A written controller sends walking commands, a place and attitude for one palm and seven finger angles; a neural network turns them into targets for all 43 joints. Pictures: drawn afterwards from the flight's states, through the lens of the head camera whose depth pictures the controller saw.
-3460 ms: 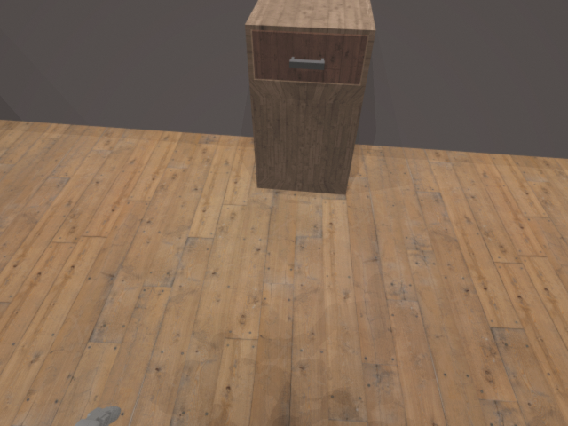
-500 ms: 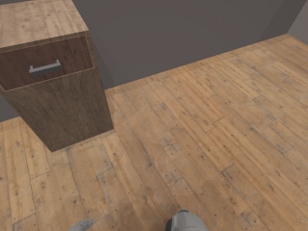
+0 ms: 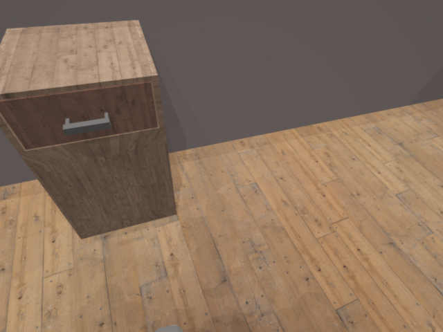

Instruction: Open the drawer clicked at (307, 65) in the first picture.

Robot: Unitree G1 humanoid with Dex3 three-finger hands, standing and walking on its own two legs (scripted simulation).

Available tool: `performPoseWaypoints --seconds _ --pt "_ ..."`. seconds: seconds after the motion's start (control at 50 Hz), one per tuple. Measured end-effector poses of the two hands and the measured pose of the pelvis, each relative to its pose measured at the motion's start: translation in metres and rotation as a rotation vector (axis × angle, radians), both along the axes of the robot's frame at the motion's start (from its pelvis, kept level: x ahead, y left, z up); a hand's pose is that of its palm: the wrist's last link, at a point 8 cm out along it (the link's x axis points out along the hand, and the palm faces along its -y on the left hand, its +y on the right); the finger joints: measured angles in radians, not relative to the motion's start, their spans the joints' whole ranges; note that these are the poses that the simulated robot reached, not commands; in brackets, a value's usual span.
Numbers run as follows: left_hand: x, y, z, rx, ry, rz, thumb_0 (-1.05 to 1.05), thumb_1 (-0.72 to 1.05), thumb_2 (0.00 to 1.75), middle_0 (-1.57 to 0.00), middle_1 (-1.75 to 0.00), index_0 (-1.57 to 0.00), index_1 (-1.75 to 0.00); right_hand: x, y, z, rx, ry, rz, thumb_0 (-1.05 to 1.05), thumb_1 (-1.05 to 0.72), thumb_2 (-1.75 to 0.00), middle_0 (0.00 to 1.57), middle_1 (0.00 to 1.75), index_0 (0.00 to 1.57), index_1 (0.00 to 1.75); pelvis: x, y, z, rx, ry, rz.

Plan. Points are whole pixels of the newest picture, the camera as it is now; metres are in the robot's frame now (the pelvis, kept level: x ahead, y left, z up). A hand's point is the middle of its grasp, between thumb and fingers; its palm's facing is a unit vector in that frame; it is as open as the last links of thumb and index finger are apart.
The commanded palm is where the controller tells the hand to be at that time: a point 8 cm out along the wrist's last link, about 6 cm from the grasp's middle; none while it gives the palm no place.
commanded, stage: turn to face it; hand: left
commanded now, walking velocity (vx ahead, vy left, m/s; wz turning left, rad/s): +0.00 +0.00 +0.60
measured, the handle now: (87, 122) +0.68 +0.45 -0.07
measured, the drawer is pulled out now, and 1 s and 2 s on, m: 0.00 0.00 0.00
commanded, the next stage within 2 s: take the last steps up to it in 0.66 s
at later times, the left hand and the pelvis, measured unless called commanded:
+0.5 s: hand out of the picture +0.06 +0.23 -0.15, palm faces +0.24 -0.94 -0.26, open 7.3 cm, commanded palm none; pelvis +0.02 +0.01 +0.01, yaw +12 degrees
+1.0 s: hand out of the picture -0.05 +0.11 -0.14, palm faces +0.44 -0.86 -0.26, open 7.3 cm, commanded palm none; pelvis +0.03 -0.06 +0.02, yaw +22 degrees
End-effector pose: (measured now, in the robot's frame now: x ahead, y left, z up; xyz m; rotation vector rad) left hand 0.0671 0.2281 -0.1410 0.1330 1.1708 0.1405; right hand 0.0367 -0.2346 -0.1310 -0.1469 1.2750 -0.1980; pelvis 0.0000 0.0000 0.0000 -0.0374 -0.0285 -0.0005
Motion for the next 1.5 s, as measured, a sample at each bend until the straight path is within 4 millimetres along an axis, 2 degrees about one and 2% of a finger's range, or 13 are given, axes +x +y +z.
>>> performPoseWaypoints --seconds 0.14,0.28,0.4,0.5,0.64,0.78,0.92,1.08,1.18,1.26,1.3,1.36,1.5 --pt "-0.039 0.036 -0.021 -0.014 0.144 0.110 0.01 0.92 0.90 -0.20 -0.29 -0.20 -0.30 0.054 0.024 0.004 -0.039 -0.047 0.116 0.00 -0.91 -0.90 0.20 0.30 0.20 0.30 0.013 0.026 -0.008 0.005 0.013 0.065" --pt "-0.046 0.062 0.002 0.027 0.157 0.171 0.01 0.92 0.90 -0.20 -0.29 -0.20 -0.30 0.069 0.037 0.018 -0.037 -0.035 0.166 0.00 -0.91 -0.90 0.20 0.30 0.20 0.30 0.017 0.032 0.009 -0.006 0.037 0.122" --pt "-0.039 0.065 0.013 0.063 0.111 0.212 0.01 0.91 0.90 -0.20 -0.29 -0.20 -0.30 0.076 0.031 0.019 -0.026 -0.031 0.192 0.00 -0.90 -0.90 0.20 0.30 0.20 0.30 0.022 0.024 0.013 0.001 0.040 0.169" --pt "-0.026 0.048 0.020 0.080 0.066 0.218 0.01 0.91 0.90 -0.20 -0.29 -0.20 -0.30 0.079 0.015 0.011 -0.007 -0.026 0.205 0.00 -0.90 -0.90 0.20 0.30 0.20 0.30 0.022 0.008 0.011 0.018 0.039 0.204" --pt "-0.019 0.002 0.028 0.116 -0.010 0.227 0.01 0.91 0.90 -0.20 -0.29 -0.20 -0.30 0.081 -0.022 -0.018 0.044 -0.004 0.226 0.00 -0.90 -0.90 0.20 0.30 0.20 0.30 0.019 -0.029 -0.001 0.053 0.035 0.249" --pt "-0.053 -0.040 0.042 0.105 0.017 0.302 0.01 0.91 0.90 -0.21 -0.30 -0.20 -0.30 0.087 -0.045 -0.016 0.063 0.035 0.281 0.00 -0.90 -0.90 0.20 0.30 0.20 0.30 0.020 -0.054 0.011 0.084 0.022 0.322" --pt "-0.104 -0.063 0.041 0.087 0.077 0.407 0.00 0.93 0.90 -0.21 -0.30 -0.20 -0.30 0.094 -0.050 -0.013 0.055 0.087 0.370 0.00 -0.91 -0.90 0.20 0.30 0.19 0.30 0.022 -0.063 0.015 0.081 0.027 0.377" --pt "-0.186 -0.100 0.033 -0.021 0.285 0.523 0.01 0.92 0.90 -0.20 -0.29 -0.20 -0.30 0.132 -0.016 -0.001 0.053 0.047 0.465 0.00 -0.91 -0.90 0.19 0.30 0.19 0.30 0.030 -0.048 0.019 0.064 0.043 0.398" --pt "-0.225 -0.113 0.029 -0.110 0.421 0.579 0.01 0.91 0.90 -0.20 -0.29 -0.20 -0.30 0.169 0.031 0.009 0.059 -0.027 0.524 0.01 -0.91 -0.90 0.19 0.30 0.19 0.30 0.038 -0.025 0.018 0.047 0.045 0.401" --pt "-0.236 -0.106 0.016 -0.175 0.493 0.600 0.01 0.91 0.90 -0.20 -0.29 -0.20 -0.30 0.193 0.073 0.010 0.059 -0.109 0.554 0.00 -0.91 -0.90 0.19 0.30 0.19 0.30 0.048 0.002 0.007 0.018 0.035 0.401" --pt "-0.229 -0.094 0.008 -0.194 0.513 0.579 0.01 0.91 0.90 -0.20 -0.29 -0.20 -0.30 0.195 0.088 0.008 0.059 -0.137 0.538 0.00 -0.90 -0.90 0.20 0.30 0.19 0.30 0.052 0.014 0.002 0.026 0.028 0.395" --pt "-0.195 -0.062 0.004 -0.179 0.469 0.528 0.01 0.91 0.90 -0.20 -0.29 -0.20 -0.30 0.188 0.094 0.011 0.055 -0.141 0.466 -0.01 -0.92 -0.90 0.20 0.30 0.20 0.30 0.064 0.027 0.006 0.036 0.022 0.382" --pt "-0.059 0.027 0.003 -0.066 0.188 0.444 0.01 0.92 0.90 -0.20 -0.29 -0.20 -0.30 0.165 0.070 0.011 -0.018 -0.012 0.390 -0.03 -0.95 -0.90 0.20 0.30 0.20 0.30 0.101 0.048 0.012 0.053 0.021 0.384"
